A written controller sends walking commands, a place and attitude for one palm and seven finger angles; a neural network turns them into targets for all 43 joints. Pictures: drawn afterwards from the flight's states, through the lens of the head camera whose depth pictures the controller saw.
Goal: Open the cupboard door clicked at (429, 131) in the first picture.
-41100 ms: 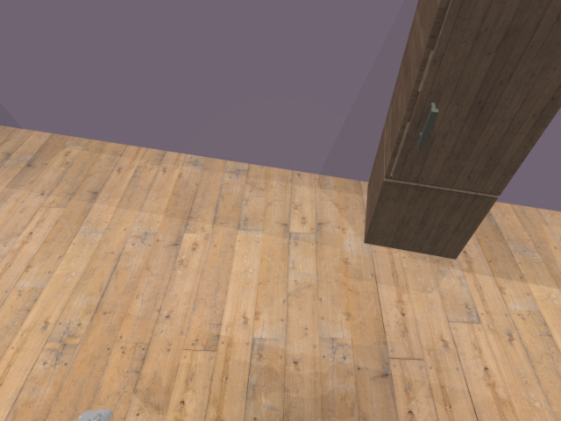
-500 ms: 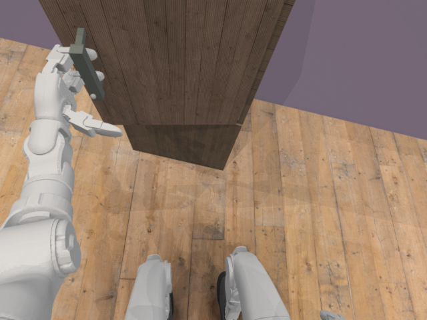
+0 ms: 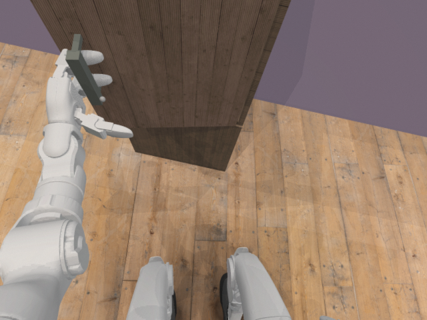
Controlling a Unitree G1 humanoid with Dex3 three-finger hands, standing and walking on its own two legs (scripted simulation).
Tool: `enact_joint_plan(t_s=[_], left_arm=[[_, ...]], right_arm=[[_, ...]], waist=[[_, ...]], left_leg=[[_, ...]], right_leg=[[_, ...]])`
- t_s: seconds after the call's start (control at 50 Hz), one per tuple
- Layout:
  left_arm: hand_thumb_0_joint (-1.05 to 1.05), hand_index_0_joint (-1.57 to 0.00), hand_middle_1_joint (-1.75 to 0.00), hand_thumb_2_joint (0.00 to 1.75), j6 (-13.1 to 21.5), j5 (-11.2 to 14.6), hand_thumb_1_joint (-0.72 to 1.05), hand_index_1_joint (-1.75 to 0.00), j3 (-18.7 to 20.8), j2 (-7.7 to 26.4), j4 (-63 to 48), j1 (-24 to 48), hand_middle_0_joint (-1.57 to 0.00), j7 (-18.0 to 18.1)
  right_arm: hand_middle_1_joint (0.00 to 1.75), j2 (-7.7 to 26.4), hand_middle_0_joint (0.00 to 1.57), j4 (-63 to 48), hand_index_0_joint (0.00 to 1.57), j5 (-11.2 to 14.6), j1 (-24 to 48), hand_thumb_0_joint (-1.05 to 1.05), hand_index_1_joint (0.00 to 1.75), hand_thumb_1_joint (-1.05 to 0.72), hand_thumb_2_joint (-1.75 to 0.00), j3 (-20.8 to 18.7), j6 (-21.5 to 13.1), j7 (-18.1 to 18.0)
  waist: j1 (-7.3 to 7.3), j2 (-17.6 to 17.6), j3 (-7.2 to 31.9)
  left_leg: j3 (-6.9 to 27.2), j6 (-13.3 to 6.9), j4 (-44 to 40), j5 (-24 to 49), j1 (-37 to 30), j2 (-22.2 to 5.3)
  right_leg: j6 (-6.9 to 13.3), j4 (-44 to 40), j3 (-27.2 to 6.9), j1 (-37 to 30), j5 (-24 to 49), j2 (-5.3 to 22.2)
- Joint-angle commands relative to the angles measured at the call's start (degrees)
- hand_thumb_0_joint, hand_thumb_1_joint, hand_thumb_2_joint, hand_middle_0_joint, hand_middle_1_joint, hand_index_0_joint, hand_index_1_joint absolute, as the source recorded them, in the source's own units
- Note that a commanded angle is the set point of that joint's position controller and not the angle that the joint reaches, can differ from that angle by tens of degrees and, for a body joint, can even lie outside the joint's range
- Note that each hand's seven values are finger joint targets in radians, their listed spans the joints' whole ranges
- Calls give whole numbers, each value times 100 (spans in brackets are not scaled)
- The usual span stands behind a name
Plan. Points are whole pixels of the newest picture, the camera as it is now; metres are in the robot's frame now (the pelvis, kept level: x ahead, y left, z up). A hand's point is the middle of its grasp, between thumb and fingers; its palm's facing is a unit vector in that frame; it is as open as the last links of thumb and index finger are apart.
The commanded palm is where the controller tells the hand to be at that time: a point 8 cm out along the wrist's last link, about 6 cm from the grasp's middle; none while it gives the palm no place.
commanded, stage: slide the fingers in behind the handle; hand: left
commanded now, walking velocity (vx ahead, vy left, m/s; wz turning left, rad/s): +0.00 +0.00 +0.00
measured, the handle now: (87, 72) +0.55 +0.20 +0.04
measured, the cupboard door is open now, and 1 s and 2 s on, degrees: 16 16 64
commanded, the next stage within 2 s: close the thumb around the handle in 0.04 s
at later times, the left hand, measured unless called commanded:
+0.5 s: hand (101, 98) +0.50 +0.17 +0.03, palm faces +0.01 -1.00 -0.02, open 10.4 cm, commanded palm +0.48 +0.20 +0.03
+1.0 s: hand (101, 97) +0.51 +0.17 +0.03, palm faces +0.01 -1.00 -0.02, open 5.4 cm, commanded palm +0.48 +0.21 +0.03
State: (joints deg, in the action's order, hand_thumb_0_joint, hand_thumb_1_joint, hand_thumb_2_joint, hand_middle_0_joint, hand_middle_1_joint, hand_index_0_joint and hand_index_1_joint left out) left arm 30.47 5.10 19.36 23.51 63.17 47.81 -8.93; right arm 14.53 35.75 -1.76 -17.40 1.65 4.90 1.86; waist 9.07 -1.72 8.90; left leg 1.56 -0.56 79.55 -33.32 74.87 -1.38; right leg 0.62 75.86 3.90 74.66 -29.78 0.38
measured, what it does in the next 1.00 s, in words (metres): stands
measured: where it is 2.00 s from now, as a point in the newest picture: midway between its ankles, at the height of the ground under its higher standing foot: outside the picture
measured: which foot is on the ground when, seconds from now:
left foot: down 0.00-1.00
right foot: down 0.00-1.00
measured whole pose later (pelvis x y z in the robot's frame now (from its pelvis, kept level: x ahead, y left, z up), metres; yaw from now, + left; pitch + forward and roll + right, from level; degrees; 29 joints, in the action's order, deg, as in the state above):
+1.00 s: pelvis +0.00 +0.00 +0.00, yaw +0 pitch +29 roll -3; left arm 29.5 4.4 20.6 24.6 63.5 49.3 -10.4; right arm 14.8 35.1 -1.6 -17.3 2.1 4.9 1.6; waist 9.8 -1.5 9.0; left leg 1.5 -0.9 80.5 -33.5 76.0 -1.5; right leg 0.3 76.3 3.8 75.6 -29.5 0.2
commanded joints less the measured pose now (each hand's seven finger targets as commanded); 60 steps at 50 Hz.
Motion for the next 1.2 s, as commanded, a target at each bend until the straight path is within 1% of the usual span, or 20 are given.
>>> enact_joint_plan(t_s=[0.0,0.04,0.12,0.2,0.3,0.34,0.4,0.46,0.5,0.54,0.58,0.62,0.68,0.82,0.84,0.88,0.92,0.94,1.06,1.18], left_arm=[[0,-30,-120,30,391,-35,-50,-120,-88,846,-1285,2295,-30,-157],[0,-30,-120,30,362,-27,-50,-120,-302,602,-1294,2373,-30,-170],[0,-30,-120,30,339,-41,-50,-120,31,1047,-1183,2251,-30,-162],[0,-32,-122,40,317,4,-28,-122,-93,866,-1140,2234,-32,-223],[0,-34,-125,52,261,14,0,-125,77,1074,-1023,2260,-34,-234],[0,-34,-127,56,285,-4,12,-127,66,1107,-1217,2353,-34,-245],[0,-36,-128,64,260,21,28,-128,-71,862,-1147,2227,-36,-242],[0,-37,-130,71,249,15,45,-130,66,1032,-1153,2255,-37,-188],[0,-38,-131,76,252,-32,56,-131,27,1045,-1143,2339,-38,-186],[0,-38,-133,80,219,-28,68,-133,-13,979,-1014,2346,-38,-181],[0,-39,-134,85,239,-32,79,-134,-48,974,-1107,2537,-39,-179],[0,-40,-135,90,234,-42,90,-135,112,1108,-1047,2278,-40,-179],[0,-40,-135,90,240,-11,90,-135,-63,899,-1115,2392,-40,-191],[0,-40,-135,90,220,-72,90,-135,82,1104,-1021,2356,-40,-156],[0,-40,-135,90,202,-56,90,-135,-20,964,-991,2392,-40,-161],[0,-40,-135,90,217,-46,90,-135,94,1107,-1019,2364,-40,-157],[0,-40,-135,90,228,-74,90,-135,72,1099,-1092,2371,-40,-159],[0,-40,-135,90,221,-107,90,-135,237,1350,-1041,2428,-40,-144],[0,-40,-135,90,175,60,90,-135,146,1020,-1231,1498,-40,-243],[0,-40,-135,90,128,239,90,-135,43,701,-2142,176,-40,-257]], right_arm=[[30,1031,20,-306,20,-29,-930,0,30,-90,-90,-394,-64,-89],[30,999,20,-304,20,-23,-879,0,30,-90,-90,-388,-58,-72],[30,1037,20,-317,20,-10,-871,0,30,-90,-90,-377,-51,-102],[30,1024,20,-348,20,3,-833,0,30,-90,-90,-365,-65,-101],[30,1047,20,-344,20,4,-856,0,30,-90,-90,-354,-76,-117],[30,1041,20,-372,20,-9,-840,0,30,-90,-90,-348,-77,-120],[30,1039,20,-377,20,-3,-854,0,30,-90,-90,-363,-70,-99],[30,1056,20,-368,20,-3,-856,0,30,-90,-90,-362,-74,-96],[30,1051,20,-354,20,-12,-863,0,30,-90,-90,-348,-79,-101],[30,1056,20,-359,20,0,-852,0,30,-90,-90,-346,-82,-103],[30,1059,20,-348,20,-18,-892,0,30,-90,-90,-339,-101,-110],[30,1071,20,-363,20,-18,-910,0,30,-90,-90,-352,-87,-107],[30,1047,20,-350,20,-22,-919,0,30,-90,-90,-352,-100,-92],[30,1070,20,-338,20,-18,-928,0,30,-90,-90,-346,-80,-103],[30,1051,20,-336,20,-21,-918,0,30,-90,-90,-339,-85,-99],[30,1067,20,-349,20,-18,-938,0,30,-90,-90,-337,-83,-105],[30,1054,20,-356,20,-21,-914,0,30,-90,-90,-338,-73,-98],[30,1096,20,-340,20,-22,-929,0,30,-90,-90,-337,-55,-113],[30,1036,20,-532,20,38,-797,0,30,-90,-90,-346,-32,-69],[30,968,20,-737,20,122,-673,0,30,-90,-90,-414,-49,-8]], waist=[[174,-646,3225],[236,-749,3085],[163,-574,3041],[206,-631,2951],[207,-567,2921],[156,-776,3088],[199,-703,3060],[169,-583,3066],[196,-709,2985],[248,-509,2817],[273,-649,2942],[159,-623,3084],[228,-667,3033],[182,-665,3011],[248,-619,2900],[211,-559,2916],[165,-758,3002],[175,-672,2982],[-48,-567,3036],[-296,-446,3244]], left_leg=[[236,-65,-888,2237,-2392,93],[239,-60,-898,2189,-2428,95],[167,-91,-861,1998,-2098,111],[167,-95,-878,1933,-2111,114],[163,-103,-827,1904,-1977,108],[182,-85,-834,2030,-2098,112],[221,-69,-852,2158,-2278,90],[218,-80,-862,1963,-2130,95],[232,-72,-871,1979,-2170,82],[223,-88,-882,1746,-1996,88],[256,-97,-868,1822,-2093,94],[254,-64,-883,1980,-2172,90],[269,-73,-892,1960,-2252,86],[278,-62,-891,1882,-2142,86],[255,-79,-883,1853,-2095,86],[247,-92,-880,1836,-2038,90],[254,-63,-891,1952,-2168,89],[290,-58,-881,1973,-2153,69],[173,-54,-997,1947,-2111,96],[81,-30,-1141,2462,-2356,88]], right_leg=[[101,-843,-168,-1598,1660,-213],[94,-874,-153,-1474,1591,-212],[84,-900,-231,-1722,1586,-215],[84,-914,-220,-1621,1524,-217],[74,-885,-227,-1630,1521,-217],[90,-833,-223,-1644,1577,-210],[86,-833,-169,-1473,1596,-215],[82,-861,-186,-1584,1465,-224],[89,-835,-169,-1453,1441,-223],[77,-890,-174,-1454,1280,-227],[89,-836,-171,-1377,1299,-229],[98,-818,-155,-1493,1413,-224],[99,-838,-146,-1390,1356,-233],[102,-818,-141,-1386,1299,-228],[86,-858,-147,-1366,1299,-229],[96,-847,-168,-1453,1312,-234],[104,-819,-146,-1412,1364,-223],[104,-801,-140,-1379,1349,-228],[99,-871,-164,-1744,1450,-228],[103,-901,-172,-2240,2037,-233]])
